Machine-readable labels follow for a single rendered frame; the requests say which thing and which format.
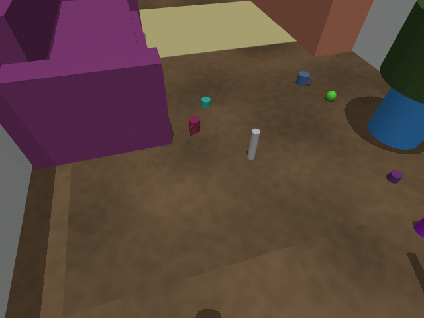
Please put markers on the potted plant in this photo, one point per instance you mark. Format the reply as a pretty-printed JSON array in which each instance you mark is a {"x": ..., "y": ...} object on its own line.
[{"x": 399, "y": 120}]

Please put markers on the sofa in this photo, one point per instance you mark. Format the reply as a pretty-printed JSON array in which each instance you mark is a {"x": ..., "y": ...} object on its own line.
[{"x": 78, "y": 82}]

